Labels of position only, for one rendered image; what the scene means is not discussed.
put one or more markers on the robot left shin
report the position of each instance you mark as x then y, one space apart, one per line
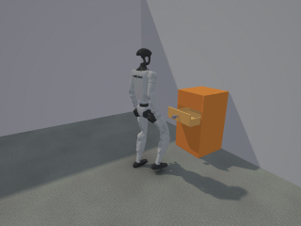
140 147

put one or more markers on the right robot hand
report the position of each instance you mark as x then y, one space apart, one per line
161 122

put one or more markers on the robot right forearm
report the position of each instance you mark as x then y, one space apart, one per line
154 106

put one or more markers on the robot left forearm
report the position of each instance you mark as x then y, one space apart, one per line
134 100

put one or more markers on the robot left thigh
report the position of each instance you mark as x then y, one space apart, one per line
143 125

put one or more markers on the drawer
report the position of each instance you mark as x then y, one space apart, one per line
186 115

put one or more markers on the cabinet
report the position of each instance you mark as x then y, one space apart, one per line
206 137

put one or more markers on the handle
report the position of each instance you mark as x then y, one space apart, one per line
174 117

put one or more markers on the left robot upper arm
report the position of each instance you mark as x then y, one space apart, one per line
132 82

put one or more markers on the right robot upper arm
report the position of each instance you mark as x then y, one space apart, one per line
152 76

